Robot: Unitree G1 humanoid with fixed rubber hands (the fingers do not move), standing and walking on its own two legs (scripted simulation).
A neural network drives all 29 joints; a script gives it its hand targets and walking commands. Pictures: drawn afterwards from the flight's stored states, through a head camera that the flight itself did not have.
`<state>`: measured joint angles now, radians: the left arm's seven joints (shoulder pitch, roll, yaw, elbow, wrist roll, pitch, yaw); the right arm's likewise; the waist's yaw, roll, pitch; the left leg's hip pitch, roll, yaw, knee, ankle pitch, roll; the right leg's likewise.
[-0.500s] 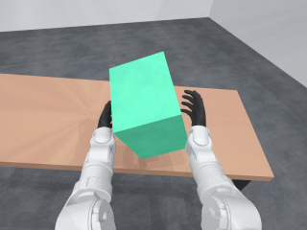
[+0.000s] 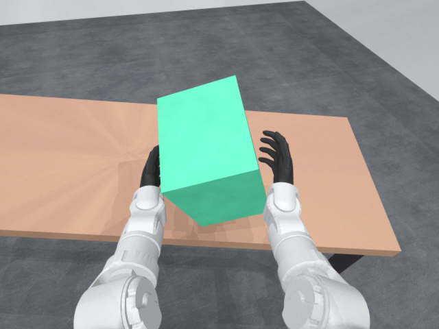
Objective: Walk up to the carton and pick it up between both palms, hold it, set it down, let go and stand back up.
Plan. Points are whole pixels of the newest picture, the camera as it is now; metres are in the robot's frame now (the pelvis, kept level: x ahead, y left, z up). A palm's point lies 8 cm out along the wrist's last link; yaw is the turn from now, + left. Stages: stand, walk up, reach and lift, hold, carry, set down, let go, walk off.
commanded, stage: set down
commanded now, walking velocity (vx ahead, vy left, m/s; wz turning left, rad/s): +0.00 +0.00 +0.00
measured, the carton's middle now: (217, 158) +0.45 +0.01 +0.03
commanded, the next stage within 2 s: none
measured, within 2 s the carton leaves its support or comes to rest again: neither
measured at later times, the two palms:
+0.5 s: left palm (154, 181) +0.41 +0.14 +0.01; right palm (275, 177) +0.41 -0.10 +0.03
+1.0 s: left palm (158, 188) +0.41 +0.14 -0.03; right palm (272, 187) +0.41 -0.11 -0.01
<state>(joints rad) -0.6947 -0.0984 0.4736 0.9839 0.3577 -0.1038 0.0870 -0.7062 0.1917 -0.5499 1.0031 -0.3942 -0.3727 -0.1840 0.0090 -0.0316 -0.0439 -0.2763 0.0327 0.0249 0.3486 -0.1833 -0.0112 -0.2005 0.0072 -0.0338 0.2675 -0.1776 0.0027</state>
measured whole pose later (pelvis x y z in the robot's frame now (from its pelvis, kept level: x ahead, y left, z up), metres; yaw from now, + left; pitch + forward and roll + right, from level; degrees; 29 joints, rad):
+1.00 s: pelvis +0.01 +0.00 -0.01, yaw +0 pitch +22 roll -2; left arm -0.84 -0.03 0.52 1.26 0.36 -0.31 0.13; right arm -0.78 0.19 -0.74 1.10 -0.56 -0.43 -0.16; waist -0.01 -0.02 -0.16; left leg -0.63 0.04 0.01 0.44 -0.19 -0.01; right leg -0.55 0.01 -0.05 0.35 -0.19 0.00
